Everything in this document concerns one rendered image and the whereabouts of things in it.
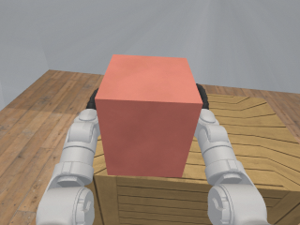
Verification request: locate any carton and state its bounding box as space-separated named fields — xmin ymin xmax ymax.
xmin=95 ymin=54 xmax=203 ymax=178

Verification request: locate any right robot hand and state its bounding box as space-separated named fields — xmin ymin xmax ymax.
xmin=196 ymin=83 xmax=209 ymax=110

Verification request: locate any left robot upper arm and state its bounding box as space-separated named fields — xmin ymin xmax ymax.
xmin=37 ymin=187 xmax=95 ymax=225

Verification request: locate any left robot forearm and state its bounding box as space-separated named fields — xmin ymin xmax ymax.
xmin=36 ymin=109 xmax=100 ymax=225

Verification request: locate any right robot forearm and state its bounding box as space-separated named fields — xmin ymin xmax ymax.
xmin=194 ymin=109 xmax=267 ymax=217

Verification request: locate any right robot upper arm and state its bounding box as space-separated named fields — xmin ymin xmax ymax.
xmin=207 ymin=184 xmax=271 ymax=225

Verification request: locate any left robot hand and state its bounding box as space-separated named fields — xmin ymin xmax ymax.
xmin=85 ymin=89 xmax=98 ymax=110

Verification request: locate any pedestal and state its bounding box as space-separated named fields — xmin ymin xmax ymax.
xmin=84 ymin=94 xmax=300 ymax=225

